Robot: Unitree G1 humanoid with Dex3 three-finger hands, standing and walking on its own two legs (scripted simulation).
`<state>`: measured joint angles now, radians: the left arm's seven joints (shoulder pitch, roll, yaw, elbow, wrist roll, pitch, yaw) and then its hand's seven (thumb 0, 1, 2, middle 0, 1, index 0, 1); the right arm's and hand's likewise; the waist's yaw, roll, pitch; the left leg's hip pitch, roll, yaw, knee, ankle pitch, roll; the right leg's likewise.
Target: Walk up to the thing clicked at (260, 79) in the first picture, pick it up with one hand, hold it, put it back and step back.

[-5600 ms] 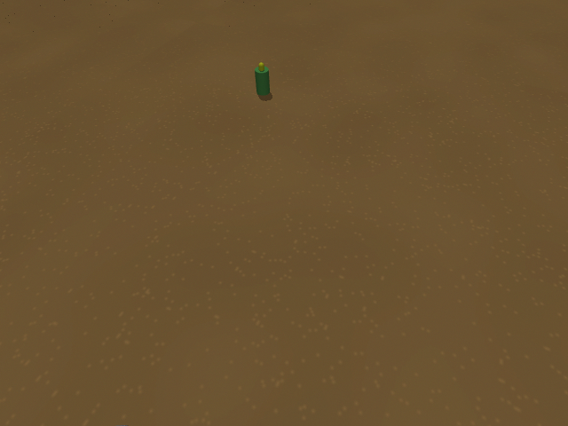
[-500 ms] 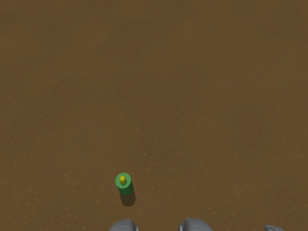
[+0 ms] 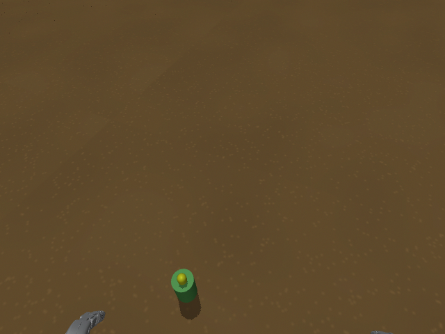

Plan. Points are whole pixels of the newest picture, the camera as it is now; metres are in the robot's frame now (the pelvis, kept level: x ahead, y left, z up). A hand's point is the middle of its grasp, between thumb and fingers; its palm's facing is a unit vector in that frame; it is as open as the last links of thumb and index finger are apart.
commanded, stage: walk up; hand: left
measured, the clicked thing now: (184, 284) +0.38 +0.19 -0.68
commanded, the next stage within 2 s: stand in 0.84 s
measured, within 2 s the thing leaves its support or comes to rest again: neither
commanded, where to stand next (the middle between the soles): +0.05 -0.01 m, yaw +0 degrees
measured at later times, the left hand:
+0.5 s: hand out of the picture +0.08 +0.26 -0.15, palm faces +0.01 -0.94 -0.33, open 7.3 cm
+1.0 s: hand out of the picture +0.10 +0.25 -0.15, palm faces +0.01 -0.94 -0.33, open 7.3 cm
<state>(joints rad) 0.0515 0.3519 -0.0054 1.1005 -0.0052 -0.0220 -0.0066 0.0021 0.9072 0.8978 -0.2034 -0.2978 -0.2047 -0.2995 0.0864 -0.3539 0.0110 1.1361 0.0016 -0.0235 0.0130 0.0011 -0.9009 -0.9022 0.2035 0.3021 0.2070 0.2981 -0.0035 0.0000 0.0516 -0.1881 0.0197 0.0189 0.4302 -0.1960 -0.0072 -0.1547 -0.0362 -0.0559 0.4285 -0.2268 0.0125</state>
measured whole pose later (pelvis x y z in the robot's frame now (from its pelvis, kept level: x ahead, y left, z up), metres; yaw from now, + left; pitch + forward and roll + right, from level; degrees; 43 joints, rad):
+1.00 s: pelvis +0.02 +0.00 +0.01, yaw +1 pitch -2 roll +0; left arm 0.07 0.34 0.01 1.15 0.01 -0.01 0.00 0.00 0.91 0.90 -0.20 -0.30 -0.20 -0.30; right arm 0.07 -0.34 0.00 1.16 -0.01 -0.01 0.00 0.00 -0.90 -0.90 0.20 0.30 0.21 0.30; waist 0.00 0.00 0.04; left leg -0.12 0.01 0.01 0.31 -0.15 -0.01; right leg -0.08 -0.04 -0.07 0.30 -0.19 0.02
